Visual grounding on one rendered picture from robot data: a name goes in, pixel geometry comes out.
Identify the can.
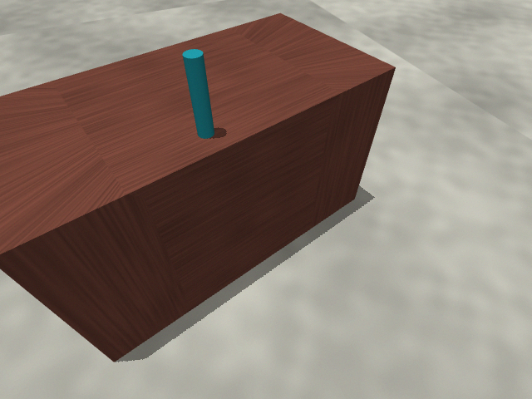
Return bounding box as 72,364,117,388
182,49,214,139

